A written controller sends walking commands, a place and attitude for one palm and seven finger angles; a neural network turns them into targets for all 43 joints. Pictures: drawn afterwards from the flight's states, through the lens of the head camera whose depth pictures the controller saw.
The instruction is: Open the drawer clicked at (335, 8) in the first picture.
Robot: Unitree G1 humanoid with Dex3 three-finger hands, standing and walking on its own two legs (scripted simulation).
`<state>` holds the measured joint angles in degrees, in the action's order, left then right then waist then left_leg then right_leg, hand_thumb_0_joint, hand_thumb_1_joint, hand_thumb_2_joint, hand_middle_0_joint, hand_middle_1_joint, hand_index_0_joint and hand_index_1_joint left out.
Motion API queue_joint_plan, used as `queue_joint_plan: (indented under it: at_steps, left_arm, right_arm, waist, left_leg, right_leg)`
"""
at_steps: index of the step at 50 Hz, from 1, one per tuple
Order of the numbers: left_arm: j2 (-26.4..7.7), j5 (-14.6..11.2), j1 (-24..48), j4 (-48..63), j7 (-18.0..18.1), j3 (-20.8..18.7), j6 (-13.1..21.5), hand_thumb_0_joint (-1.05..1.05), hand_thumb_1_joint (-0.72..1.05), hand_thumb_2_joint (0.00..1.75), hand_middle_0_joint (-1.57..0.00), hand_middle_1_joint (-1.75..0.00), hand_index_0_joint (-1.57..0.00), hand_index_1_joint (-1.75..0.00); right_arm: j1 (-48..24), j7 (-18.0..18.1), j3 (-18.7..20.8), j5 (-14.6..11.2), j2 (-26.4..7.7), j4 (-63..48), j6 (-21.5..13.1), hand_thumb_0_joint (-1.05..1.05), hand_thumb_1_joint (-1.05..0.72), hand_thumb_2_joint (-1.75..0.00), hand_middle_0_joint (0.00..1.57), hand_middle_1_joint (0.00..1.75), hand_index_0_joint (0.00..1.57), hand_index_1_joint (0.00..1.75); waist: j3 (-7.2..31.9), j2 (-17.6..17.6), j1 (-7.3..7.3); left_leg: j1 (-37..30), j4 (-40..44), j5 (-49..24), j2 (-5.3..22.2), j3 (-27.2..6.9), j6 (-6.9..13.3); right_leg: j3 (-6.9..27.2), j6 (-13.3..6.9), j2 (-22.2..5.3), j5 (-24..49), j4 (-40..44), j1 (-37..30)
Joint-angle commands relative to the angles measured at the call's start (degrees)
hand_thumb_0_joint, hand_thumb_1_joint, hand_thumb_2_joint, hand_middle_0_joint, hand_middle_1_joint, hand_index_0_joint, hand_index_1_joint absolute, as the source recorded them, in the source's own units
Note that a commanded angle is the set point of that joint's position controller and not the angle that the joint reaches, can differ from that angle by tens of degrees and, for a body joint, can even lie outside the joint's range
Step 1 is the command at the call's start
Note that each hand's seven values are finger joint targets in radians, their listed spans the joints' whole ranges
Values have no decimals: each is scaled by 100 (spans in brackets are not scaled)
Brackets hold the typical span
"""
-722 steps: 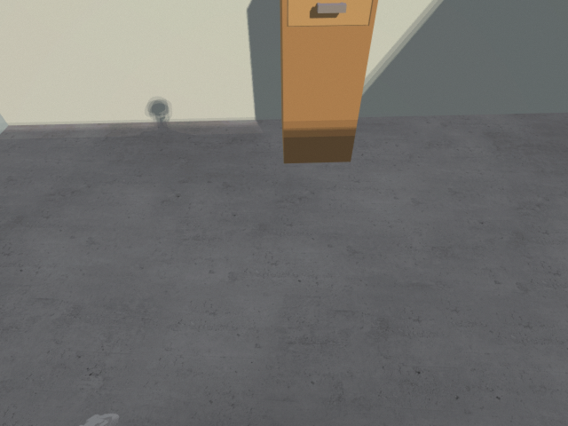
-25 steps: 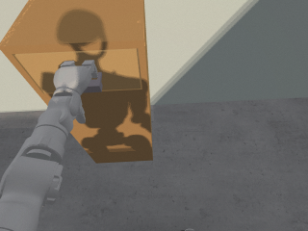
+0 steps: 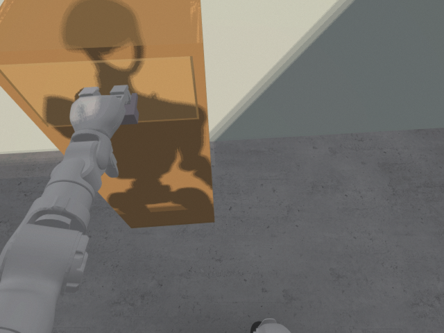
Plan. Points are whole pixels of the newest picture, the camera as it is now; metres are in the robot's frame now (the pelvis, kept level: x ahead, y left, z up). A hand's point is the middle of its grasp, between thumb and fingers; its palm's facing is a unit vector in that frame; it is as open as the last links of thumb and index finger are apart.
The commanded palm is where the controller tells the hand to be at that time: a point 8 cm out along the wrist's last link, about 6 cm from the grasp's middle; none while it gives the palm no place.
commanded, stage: lower the fingers behind the handle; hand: left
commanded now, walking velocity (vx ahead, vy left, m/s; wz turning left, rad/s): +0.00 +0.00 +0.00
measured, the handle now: (109, 107) +0.53 +0.20 +0.06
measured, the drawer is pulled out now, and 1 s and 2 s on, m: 0.00 0.00 0.06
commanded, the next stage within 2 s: close the thumb around the handle in 0.42 s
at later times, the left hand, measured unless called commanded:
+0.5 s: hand (110, 132) +0.49 +0.20 +0.04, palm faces -0.05 +0.00 -1.00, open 13.8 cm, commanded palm +0.47 +0.20 +0.10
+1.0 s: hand (111, 131) +0.49 +0.20 +0.04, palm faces -0.05 +0.00 -1.00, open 7.9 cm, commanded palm +0.47 +0.20 +0.10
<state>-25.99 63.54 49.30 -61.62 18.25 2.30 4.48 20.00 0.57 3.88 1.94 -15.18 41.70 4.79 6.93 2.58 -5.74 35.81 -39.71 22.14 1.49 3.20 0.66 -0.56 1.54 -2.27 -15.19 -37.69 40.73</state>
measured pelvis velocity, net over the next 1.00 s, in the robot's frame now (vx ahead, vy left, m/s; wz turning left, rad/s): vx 0.00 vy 0.00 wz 0.01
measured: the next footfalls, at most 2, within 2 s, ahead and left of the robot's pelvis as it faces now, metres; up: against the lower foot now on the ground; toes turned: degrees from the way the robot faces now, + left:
none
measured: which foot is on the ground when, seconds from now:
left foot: down 0.00-1.00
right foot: down 0.00-1.00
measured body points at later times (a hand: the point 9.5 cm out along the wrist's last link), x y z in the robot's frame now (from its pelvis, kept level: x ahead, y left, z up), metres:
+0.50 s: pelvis +0.00 +0.00 +0.00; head +0.10 -0.01 +0.44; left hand +0.48 +0.20 +0.09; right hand +0.02 -0.28 -0.14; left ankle -0.04 +0.11 -0.71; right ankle +0.02 -0.14 -0.71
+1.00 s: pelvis +0.00 +0.00 +0.00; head +0.10 -0.02 +0.44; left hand +0.49 +0.20 +0.09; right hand +0.02 -0.28 -0.14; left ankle -0.04 +0.11 -0.71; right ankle +0.02 -0.14 -0.71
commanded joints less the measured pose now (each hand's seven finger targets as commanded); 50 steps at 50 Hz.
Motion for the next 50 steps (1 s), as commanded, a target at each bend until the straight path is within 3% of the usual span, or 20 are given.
queue_joint_plan:
  at_steps: [1,3,4,5,8,10,12,13,15,20,23,24,26,28,30,31,33,36,39,50]
  left_arm:
    - [-1079,-61,2460,834,220,-98,-185,0,-50,30,-30,-120,-30,-120]
    - [-1137,-110,2544,760,203,-151,-235,0,-50,30,-30,-120,-30,-120]
    - [-1390,-99,2657,859,195,-273,-233,0,-50,30,-30,-120,-30,-120]
    - [-1207,-105,2627,771,167,-116,-269,0,-50,30,-30,-120,-30,-120]
    - [-1420,-111,2597,847,107,-285,-214,0,-50,30,-30,-120,-30,-120]
    - [-1181,-112,2534,771,66,-87,-195,0,-50,30,-30,-120,-30,-120]
    - [-1296,-118,2576,720,55,-151,-181,0,-50,30,-30,-120,-30,-120]
    - [-1280,-127,2704,799,56,-151,-137,0,-50,30,-30,-120,-30,-120]
    - [-1236,-121,2646,940,82,-140,-89,0,-50,30,-30,-120,-30,-120]
    - [-975,-127,2647,829,107,29,-99,0,-50,30,-30,-120,-30,-120]
    - [-1240,-119,2742,857,134,-155,-125,0,-50,30,-30,-120,-30,-120]
    - [-1082,-120,2779,849,138,-3,-137,0,-50,30,-30,-120,-30,-120]
    - [-1152,-123,2633,786,138,-96,-169,0,-50,30,-30,-120,-30,-120]
    - [-1075,-127,2852,857,116,-20,-158,0,-39,35,-31,-121,-31,-121]
    - [-1154,-102,2731,874,118,-69,-168,0,-28,40,-32,-122,-32,-122]
    - [-956,-110,2768,928,113,66,-155,0,-22,42,-32,-123,-32,-123]
    - [-1048,-131,2710,852,96,-32,-159,0,-11,47,-33,-124,-33,-124]
    - [-890,-129,2681,941,93,88,-138,0,6,54,-34,-126,-34,-126]
    - [-1021,-116,2763,879,99,23,-142,0,23,61,-35,-128,-35,-128]
    - [-1030,-146,2545,1070,87,-53,-130,0,84,88,-40,-134,-40,-134]
  right_arm:
    - [690,16,315,-37,-874,-327,-61,0,-90,-90,20,30,20,30]
    - [679,21,310,-36,-913,-303,-52,0,-90,-90,20,30,20,30]
    - [701,35,289,-46,-932,-320,-45,0,-90,-90,20,30,20,30]
    - [682,46,282,-54,-898,-336,-38,0,-90,-90,20,30,20,30]
    - [651,73,268,-52,-921,-355,-39,0,-90,-90,20,30,20,30]
    - [660,82,264,-73,-884,-373,-50,0,-90,-90,20,30,20,30]
    - [659,94,247,-83,-905,-381,-66,0,-90,-90,20,30,20,30]
    - [671,104,258,-63,-912,-375,-71,0,-90,-90,20,30,20,30]
    - [692,89,276,-47,-880,-399,-97,0,-90,-90,20,30,20,30]
    - [742,61,295,-52,-870,-357,-102,0,-90,-90,20,30,20,30]
    - [718,75,275,-47,-910,-339,-99,0,-90,-90,20,30,20,30]
    - [737,70,278,-46,-881,-338,-103,0,-90,-90,20,30,20,30]
    - [734,63,276,-49,-888,-325,-90,0,-90,-90,20,30,20,30]
    - [738,66,282,-55,-889,-316,-97,0,-90,-90,20,30,20,30]
    - [733,66,279,-56,-880,-327,-87,0,-90,-90,20,30,20,30]
    - [736,64,288,-42,-861,-337,-96,0,-90,-90,20,30,20,30]
    - [728,63,286,-50,-881,-325,-76,0,-90,-90,20,30,20,30]
    - [733,55,293,-53,-853,-343,-98,0,-90,-90,20,30,20,30]
    - [744,68,285,-54,-876,-316,-92,0,-90,-90,20,30,20,30]
    - [712,46,299,-40,-843,-350,-81,0,-90,-90,20,30,20,30]
  waist:
    - [2345,-40,-114]
    - [2254,-199,-164]
    - [2385,-129,-118]
    - [2357,-179,-150]
    - [2416,-205,-92]
    - [2218,-156,-143]
    - [2123,-221,-147]
    - [2196,-237,-189]
    - [2390,13,-118]
    - [2273,-129,-204]
    - [2332,-142,-161]
    - [2302,-109,-218]
    - [2334,-101,-143]
    - [2297,-136,-222]
    - [2383,-32,-151]
    - [2388,-14,-192]
    - [2351,-145,-184]
    - [2336,-26,-164]
    - [2280,-136,-218]
    - [2477,-40,-98]
  left_leg:
    - [-966,237,-2705,-214,-103,70]
    - [-919,240,-2583,-218,-91,96]
    - [-899,268,-2492,-225,-99,95]
    - [-877,285,-2418,-246,-89,106]
    - [-876,294,-2406,-241,-113,111]
    - [-879,310,-2307,-227,-109,102]
    - [-793,314,-2146,-234,-105,110]
    - [-824,290,-2216,-240,-107,120]
    - [-976,262,-2389,-234,-103,105]
    - [-980,220,-2393,-219,-143,91]
    - [-877,238,-2384,-245,-143,97]
    - [-924,243,-2389,-235,-138,99]
    - [-919,237,-2436,-242,-133,90]
    - [-941,237,-2441,-237,-153,93]
    - [-966,241,-2488,-241,-147,84]
    - [-1023,235,-2550,-234,-146,85]
    - [-1011,227,-2587,-225,-164,83]
    - [-1067,248,-2580,-223,-161,79]
    - [-991,240,-2497,-226,-161,94]
    - [-1037,225,-2764,-239,-122,89]
  right_leg:
    - [-172,-312,407,1922,59,-1587]
    - [-143,-308,407,1884,118,-1597]
    - [-122,-298,385,1850,93,-1688]
    - [-129,-297,393,1841,112,-1718]
    - [-111,-309,386,1818,107,-1785]
    - [-143,-304,389,1698,132,-1616]
    - [-131,-298,391,1586,140,-1586]
    - [-111,-297,387,1664,149,-1616]
    - [-113,-309,387,1747,99,-1627]
    - [-147,-301,404,1686,109,-1470]
    - [-127,-314,394,1750,92,-1599]
    - [-133,-301,389,1763,107,-1562]
    - [-136,-307,395,1787,87,-1598]
    - [-144,-309,398,1769,115,-1561]
    - [-139,-311,396,1814,77,-1605]
    - [-153,-308,399,1838,87,-1576]
    - [-152,-312,404,1851,96,-1598]
    - [-161,-313,406,1816,105,-1557]
    - [-149,-301,401,1806,118,-1554]
    - [-133,-303,396,2105,71,-1790]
